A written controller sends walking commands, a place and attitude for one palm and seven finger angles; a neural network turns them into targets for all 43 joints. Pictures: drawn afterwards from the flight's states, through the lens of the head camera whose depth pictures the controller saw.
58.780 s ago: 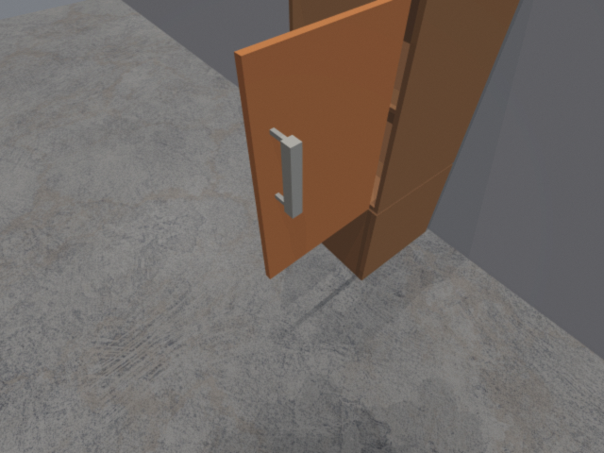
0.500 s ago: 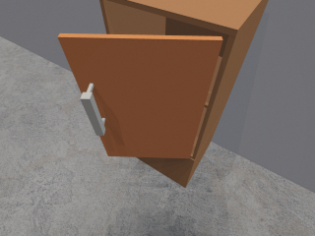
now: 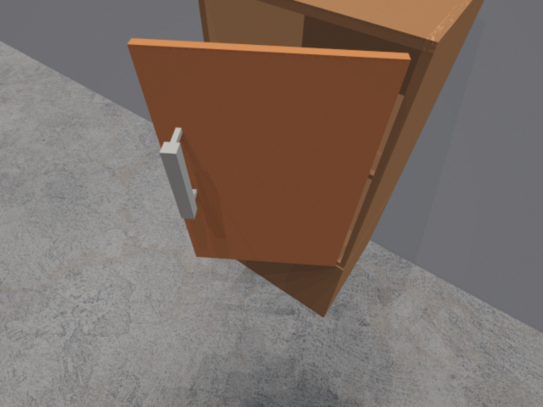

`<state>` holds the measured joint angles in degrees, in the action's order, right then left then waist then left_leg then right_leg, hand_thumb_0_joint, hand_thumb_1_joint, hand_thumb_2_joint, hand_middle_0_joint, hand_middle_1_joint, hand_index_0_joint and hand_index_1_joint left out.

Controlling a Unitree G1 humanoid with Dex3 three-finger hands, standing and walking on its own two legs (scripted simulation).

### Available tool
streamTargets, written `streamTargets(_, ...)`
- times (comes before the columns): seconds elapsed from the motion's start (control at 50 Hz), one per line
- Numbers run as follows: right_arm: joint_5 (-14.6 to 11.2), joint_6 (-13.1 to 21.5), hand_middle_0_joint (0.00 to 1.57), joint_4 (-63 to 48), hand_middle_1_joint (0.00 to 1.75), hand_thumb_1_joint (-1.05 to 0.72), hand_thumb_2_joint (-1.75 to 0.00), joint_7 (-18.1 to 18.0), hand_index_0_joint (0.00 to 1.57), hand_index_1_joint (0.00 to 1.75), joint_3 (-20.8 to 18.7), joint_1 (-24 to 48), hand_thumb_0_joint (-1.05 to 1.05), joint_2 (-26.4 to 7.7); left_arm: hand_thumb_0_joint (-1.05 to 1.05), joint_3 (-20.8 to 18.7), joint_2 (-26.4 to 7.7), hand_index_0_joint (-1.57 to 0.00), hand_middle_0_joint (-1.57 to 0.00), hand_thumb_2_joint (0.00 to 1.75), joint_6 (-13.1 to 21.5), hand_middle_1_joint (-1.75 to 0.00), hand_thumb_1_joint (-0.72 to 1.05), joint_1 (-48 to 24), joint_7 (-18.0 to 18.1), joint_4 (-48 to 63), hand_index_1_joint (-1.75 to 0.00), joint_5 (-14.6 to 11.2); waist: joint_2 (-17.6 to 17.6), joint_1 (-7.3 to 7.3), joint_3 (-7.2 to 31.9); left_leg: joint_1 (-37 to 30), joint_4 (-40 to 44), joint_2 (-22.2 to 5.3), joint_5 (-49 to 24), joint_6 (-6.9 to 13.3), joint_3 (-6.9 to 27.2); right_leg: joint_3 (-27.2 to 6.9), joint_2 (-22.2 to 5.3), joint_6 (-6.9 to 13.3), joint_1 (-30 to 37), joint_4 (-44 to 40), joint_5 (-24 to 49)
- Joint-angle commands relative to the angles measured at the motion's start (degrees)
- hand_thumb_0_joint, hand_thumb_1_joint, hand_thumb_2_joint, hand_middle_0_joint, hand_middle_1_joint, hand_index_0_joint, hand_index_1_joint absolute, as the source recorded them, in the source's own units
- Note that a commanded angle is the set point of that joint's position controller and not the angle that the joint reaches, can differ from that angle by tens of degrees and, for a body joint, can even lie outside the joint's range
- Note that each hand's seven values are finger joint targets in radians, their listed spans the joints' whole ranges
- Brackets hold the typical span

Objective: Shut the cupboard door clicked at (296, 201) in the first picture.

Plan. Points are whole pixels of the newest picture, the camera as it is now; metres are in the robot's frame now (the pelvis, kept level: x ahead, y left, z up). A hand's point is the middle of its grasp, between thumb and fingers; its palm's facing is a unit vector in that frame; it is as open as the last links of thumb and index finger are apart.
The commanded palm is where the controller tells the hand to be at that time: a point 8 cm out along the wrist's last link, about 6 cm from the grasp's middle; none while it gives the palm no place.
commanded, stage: come to a stop and stand still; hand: left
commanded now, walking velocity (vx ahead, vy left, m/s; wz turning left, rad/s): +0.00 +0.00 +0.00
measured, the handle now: (183, 175) +0.49 +0.20 +0.02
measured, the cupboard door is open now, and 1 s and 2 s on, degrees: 31 31 31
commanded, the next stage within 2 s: look again from close up in 0.34 s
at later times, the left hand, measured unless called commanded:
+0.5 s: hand out of the picture -0.01 +0.15 -0.17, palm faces +0.01 -0.99 -0.17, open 7.4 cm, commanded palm none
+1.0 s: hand out of the picture +0.02 +0.20 -0.17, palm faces -0.01 -0.97 -0.23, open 7.4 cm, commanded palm none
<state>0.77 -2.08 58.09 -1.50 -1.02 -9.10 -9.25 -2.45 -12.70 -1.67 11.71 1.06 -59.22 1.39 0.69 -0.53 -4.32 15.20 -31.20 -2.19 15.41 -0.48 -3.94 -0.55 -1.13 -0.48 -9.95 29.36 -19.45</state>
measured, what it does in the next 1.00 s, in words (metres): stands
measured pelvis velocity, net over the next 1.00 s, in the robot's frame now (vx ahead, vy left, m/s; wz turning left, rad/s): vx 0.00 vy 0.01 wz -0.02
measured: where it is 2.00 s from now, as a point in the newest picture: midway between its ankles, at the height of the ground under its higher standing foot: outside the picture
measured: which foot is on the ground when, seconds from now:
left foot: down 0.00-1.00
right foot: down 0.00-1.00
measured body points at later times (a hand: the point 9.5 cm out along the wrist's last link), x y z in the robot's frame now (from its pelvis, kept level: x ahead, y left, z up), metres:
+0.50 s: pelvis +0.00 -0.01 +0.01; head +0.02 -0.01 +0.46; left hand -0.01 +0.20 -0.16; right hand -0.03 -0.23 -0.15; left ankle +0.01 +0.12 -0.73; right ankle -0.03 -0.13 -0.73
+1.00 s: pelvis +0.00 +0.01 +0.00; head +0.02 +0.01 +0.45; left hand +0.02 +0.25 -0.15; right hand +0.02 -0.22 -0.16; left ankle +0.01 +0.12 -0.73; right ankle -0.03 -0.13 -0.73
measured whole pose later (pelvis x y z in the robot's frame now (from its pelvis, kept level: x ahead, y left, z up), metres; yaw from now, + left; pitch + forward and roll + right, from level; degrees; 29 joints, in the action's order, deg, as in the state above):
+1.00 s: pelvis +0.00 +0.01 +0.00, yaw -1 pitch -1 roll +1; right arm 0.9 0.9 61.6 -1.0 0.5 -14.4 -10.2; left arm 0.3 -10.8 0.7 15.2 1.9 -61.8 1.1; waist 0.2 -0.2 -2.6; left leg 13.2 -29.0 -0.6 14.8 0.7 -4.5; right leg -2.1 -2.1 -1.8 -9.6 29.8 -19.2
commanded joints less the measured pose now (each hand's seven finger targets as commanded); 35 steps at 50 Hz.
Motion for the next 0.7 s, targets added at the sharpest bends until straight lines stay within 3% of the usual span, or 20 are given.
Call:
streamTargets(0.0, -0.09, 0.71, 0.2, -0.9, 0.3, -0.9, -0.9, 0.13, 0.2, 0.3, -1.46, -3.34, 0.0, -5.4, 0.0, -0.03, -6.11, -0.2, -0.2, 0.9, 1.81, -0.3, 0.9, 1.72, 0.17, 0.92, -0.3, -0.28, 8.07, 2.3, 3.01, -6.77, 5.54, -1.16, -2.54, 0.46, 2.37, -7.59, -6.82, 3.61, -5.87, -12.5, 10.08)
streamTargets(0.02, -0.08, 0.91, 0.2, -0.04, 0.3, -0.9, -0.9, 0.15, 0.2, 0.3, -1.45, -4.1, 0.0, -5.72, 0.0, 0.31, -5.45, -0.2, -0.2, 0.9, 1.95, -0.3, 0.9, 1.83, 0.25, 0.54, -0.3, -0.41, 8.07, 2.41, 2.22, -7.07, 6.05, -1.7, -4.5, 0.59, 2.69, -6.97, -6.48, 3.25, -5.92, -12.38, 11.85)
streamTargets(0.12, -0.24, 1.85, 0.2, 3.64, 0.3, -0.9, -0.9, -0.11, 0.2, 0.3, -0.89, -6.42, 0.0, -5.69, 0.0, 0.74, -3.64, -0.2, -0.2, 0.9, 2.22, -0.3, 0.9, 4.63, 0.63, -1.81, -0.3, -0.8, 1.69, 1.54, 2.33, -8.09, 8.64, -3.92, -11.84, 0.68, 3.37, -4.54, -4.53, 2.04, -1.4, -10.97, 17.74)
streamTargets(0.24, -0.14, 1.79, 0.2, 5.88, 0.3, -0.9, -0.9, -0.52, 0.2, 0.3, -0.35, -8.17, 0.0, -4.69, 0.0, 1.01, -2.14, -0.2, -0.2, 0.9, 1.99, -0.3, 0.9, 6.17, 0.82, -3.79, -0.3, -1.0, -1.36, 1.11, -0.74, -7.21, 10.48, -3.84, -9.64, 0.39, 3.37, -4.36, -4.07, 2.21, -1.14, -12.84, 13.33)
streamTargets(0.36, -0.11, 1.83, 0.2, 6.65, 0.3, -0.9, -0.9, -0.73, 0.2, 0.3, -0.21, -10.37, 0.0, -4.02, 0.0, 1.12, -1.35, -0.2, -0.2, 0.9, 1.95, -0.3, 0.9, 7.06, 0.86, -4.59, -0.3, -1.1, -1.34, 1.1, -1.01, -6.84, 11.13, -3.79, -8.3, 0.34, 3.46, -4.2, -3.8, 2.3, -0.92, -13.46, 10.61)
streamTargets(0.4, -0.24, 1.95, 0.2, 6.61, 0.3, -0.9, -0.9, -0.79, 0.2, 0.3, -0.3, -10.85, 0.0, -3.89, 0.0, 1.12, -0.95, -0.2, -0.2, 0.9, 2.03, -0.3, 0.9, 7.62, 0.95, -4.72, -0.3, -0.97, 0.3, 0.92, -0.9, -7.44, 11.01, -4.08, -9.14, 0.5, 3.45, -3.62, -3.68, 2.16, -0.71, -13.33, 11.63)
streamTargets(0.42, -0.41, 3.76, 0.2, 2.36, 0.3, -0.9, -0.9, -0.02, 0.2, 0.3, -0.1, -3.27, 0.0, -5.23, 0.0, 1.63, -2.18, -0.2, -0.2, 0.9, 4.53, -0.3, 0.9, 12.37, 3.34, -5.47, -0.3, 0.06, -2.4, -1.91, -1.51, -1.92, -3.87, -3.81, -10.99, -0.99, 0.7, -8.15, -8.85, 0.09, -2.34, -10.81, 41.78)
streamTargets(0.44, -0.34, 3.06, 0.2, 0.67, 0.3, -0.9, -0.9, 0.34, 0.2, 0.3, 0.02, -7.85, 0.0, -1.78, 0.0, 1.07, -5.41, -0.2, -0.2, 0.9, 5.02, -0.3, 0.9, 9.5, 2.9, -2.6, -0.3, -0.45, -1.81, 2.54, 2.6, -1.36, -1.8, -1.73, 2.39, -0.01, 2.6, -8.95, -10.41, 3.0, -0.3, -9.23, 34.89)
streamTargets(0.46, -0.25, 2.97, 0.2, 1.5, 0.3, -0.9, -0.9, 0.39, 0.2, 0.3, -0.31, -10.98, 0.0, -2.37, 0.0, 1.25, -4.41, -0.2, -0.2, 0.9, 4.89, -0.3, 0.9, 6.69, 2.53, -1.56, -0.3, -0.46, -1.87, 3.45, 4.74, -3.36, 0.69, -2.11, 1.24, 0.09, 2.63, -6.8, -8.23, 4.24, -2.56, -8.32, 19.54)
streamTargets(0.48, -0.07, 3.28, 0.2, 1.53, 0.3, -0.9, -0.9, 0.51, 0.2, 0.3, -0.34, -12.22, 0.0, -3.09, 0.0, 1.47, -2.91, -0.2, -0.2, 0.9, 4.88, -0.3, 0.9, 6.18, 2.34, -0.68, -0.3, -0.59, -2.5, 3.51, 4.61, -3.3, 2.28, -2.51, -3.67, 0.61, 4.2, -5.67, -5.04, 4.13, -3.54, -6.19, 13.24)
streamTargets(0.5, 0.19, 3.93, 0.2, 1.5, 0.3, -0.9, -0.9, 0.55, 0.2, 0.3, -0.15, -12.46, 0.0, -3.26, 0.0, 1.45, -2.2, -0.2, -0.2, 0.9, 4.85, -0.3, 0.9, 6.62, 2.23, -0.58, -0.3, -0.55, -5.23, 2.56, 4.8, -3.19, 2.93, -3.5, -8.91, 1.14, 4.45, -3.92, -3.86, 3.74, -2.91, -4.83, 14.06)
streamTargets(0.52, 0.1, 4.0, 0.2, 1.08, 0.3, -0.9, -0.9, 0.42, 0.2, 0.3, 0.01, -11.88, 0.0, -3.77, 0.0, 1.63, -1.89, -0.2, -0.2, 0.9, 4.46, -0.3, 0.9, 7.67, 2.08, -0.71, -0.3, -0.67, -5.8, 1.91, 4.72, -2.87, 3.24, -3.83, -10.17, 1.66, 5.2, -3.47, -3.06, 3.43, -2.43, -4.0, 11.55)
streamTargets(0.58, 0.05, 3.92, 0.2, 0.06, 0.3, -0.9, -0.9, 0.16, 0.2, 0.3, 0.02, -11.2, 0.0, -4.67, 0.0, 1.96, -0.64, -0.2, -0.2, 0.9, 3.55, -0.3, 0.9, 8.26, 1.86, -0.89, -0.3, -0.56, -1.04, 1.21, 0.78, -0.29, 5.47, -4.14, -6.89, 2.46, 6.41, -3.26, -1.93, 2.94, -4.32, -3.89, 5.23)
streamTargets(0.68, 0.2, 3.59, 0.2, 0.1, 0.3, -0.9, -0.9, 0.39, 0.2, 0.3, 0.03, -10.1, 0.0, -5.67, 0.0, 2.07, -1.19, -0.2, -0.2, 0.9, 2.86, -0.3, 0.9, 7.75, 1.57, -0.4, -0.3, -0.42, -0.13, 0.79, -3.16, 1.41, 9.57, -3.87, 0.94, 2.87, 7.45, -3.09, -1.82, 2.46, -6.8, -4.11, 0.38)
